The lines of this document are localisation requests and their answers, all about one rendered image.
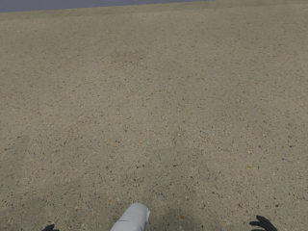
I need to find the right robot hand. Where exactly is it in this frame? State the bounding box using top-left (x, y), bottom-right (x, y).
top-left (249, 215), bottom-right (277, 231)

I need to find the robot left thigh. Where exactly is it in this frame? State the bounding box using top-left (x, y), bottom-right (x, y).
top-left (110, 202), bottom-right (150, 231)

